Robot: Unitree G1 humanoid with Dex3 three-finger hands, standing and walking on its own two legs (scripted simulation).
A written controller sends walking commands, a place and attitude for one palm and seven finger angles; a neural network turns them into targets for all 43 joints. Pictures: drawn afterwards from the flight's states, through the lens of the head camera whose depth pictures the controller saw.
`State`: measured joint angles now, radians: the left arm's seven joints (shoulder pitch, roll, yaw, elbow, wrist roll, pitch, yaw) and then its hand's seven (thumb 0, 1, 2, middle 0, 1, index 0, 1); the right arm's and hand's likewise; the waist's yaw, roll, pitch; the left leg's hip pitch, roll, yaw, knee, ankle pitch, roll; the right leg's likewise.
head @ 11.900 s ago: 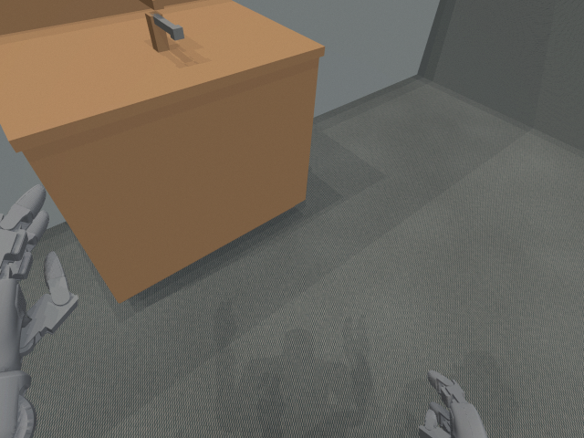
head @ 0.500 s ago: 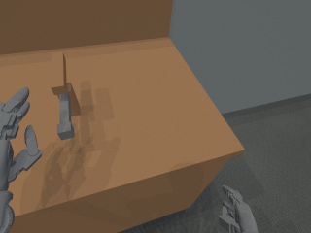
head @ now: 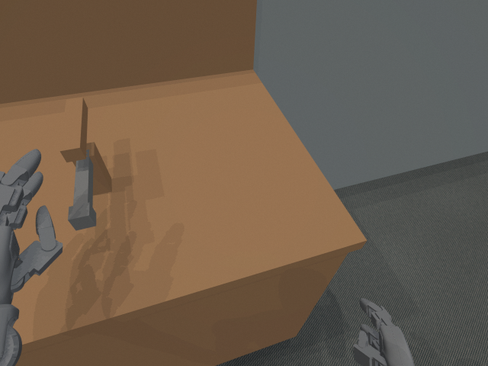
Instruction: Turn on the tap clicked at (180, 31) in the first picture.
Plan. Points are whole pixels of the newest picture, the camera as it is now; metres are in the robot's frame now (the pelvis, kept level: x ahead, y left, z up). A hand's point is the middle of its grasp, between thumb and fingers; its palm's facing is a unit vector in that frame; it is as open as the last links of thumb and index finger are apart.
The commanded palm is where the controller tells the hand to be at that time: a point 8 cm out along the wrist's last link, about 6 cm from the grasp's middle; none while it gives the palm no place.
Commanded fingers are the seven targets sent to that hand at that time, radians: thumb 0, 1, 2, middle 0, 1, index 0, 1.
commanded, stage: come to a stop and stand still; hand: left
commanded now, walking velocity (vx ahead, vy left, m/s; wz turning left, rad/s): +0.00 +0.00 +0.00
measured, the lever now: (82, 216) +0.29 +0.27 +0.11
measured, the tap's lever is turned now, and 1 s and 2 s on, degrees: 0 0 0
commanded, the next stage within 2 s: look again from close up in 0.06 s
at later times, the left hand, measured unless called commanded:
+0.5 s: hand (56, 244) +0.22 +0.25 +0.16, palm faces +0.35 -0.84 -0.41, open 7.4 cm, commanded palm +0.17 +0.28 +0.17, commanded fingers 0.00 0.90 0.90 -0.20 -0.30 -0.20 -0.30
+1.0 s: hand (66, 274) +0.18 +0.21 +0.17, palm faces +0.29 -0.81 -0.51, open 7.4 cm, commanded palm +0.13 +0.25 +0.17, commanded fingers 0.00 0.90 0.90 -0.20 -0.30 -0.20 -0.30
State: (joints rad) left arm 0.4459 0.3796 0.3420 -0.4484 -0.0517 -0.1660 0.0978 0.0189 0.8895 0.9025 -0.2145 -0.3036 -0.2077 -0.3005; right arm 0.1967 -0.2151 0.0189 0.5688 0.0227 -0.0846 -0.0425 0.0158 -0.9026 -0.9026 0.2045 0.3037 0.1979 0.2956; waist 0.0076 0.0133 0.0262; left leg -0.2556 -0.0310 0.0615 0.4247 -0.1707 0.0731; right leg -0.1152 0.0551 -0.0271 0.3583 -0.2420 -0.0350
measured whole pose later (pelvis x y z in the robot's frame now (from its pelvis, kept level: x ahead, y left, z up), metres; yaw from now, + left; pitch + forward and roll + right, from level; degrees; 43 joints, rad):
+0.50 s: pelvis +0.01 +0.00 +0.00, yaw +0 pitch +0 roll -1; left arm 0.46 0.39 0.34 -0.47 -0.06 -0.15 0.10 0.02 0.89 0.90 -0.21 -0.30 -0.21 -0.30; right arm 0.20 -0.21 0.02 0.57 0.03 -0.07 -0.05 0.02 -0.90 -0.90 0.20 0.30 0.20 0.30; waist 0.01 0.01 0.03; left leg -0.24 -0.04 0.06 0.42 -0.18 0.08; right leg -0.11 0.05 -0.03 0.36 -0.25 -0.03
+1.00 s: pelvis -0.04 -0.02 +0.00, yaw -1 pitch +1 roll -2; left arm 0.50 0.44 0.40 -0.58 -0.07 -0.21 0.08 0.02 0.89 0.90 -0.21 -0.30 -0.21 -0.30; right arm 0.17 -0.18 0.02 0.54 0.01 -0.12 -0.04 0.01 -0.90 -0.90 0.21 0.30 0.20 0.30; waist 0.03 0.03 0.12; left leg -0.37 0.02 0.05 0.50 -0.16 0.03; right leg -0.22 0.10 -0.05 0.40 -0.20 -0.08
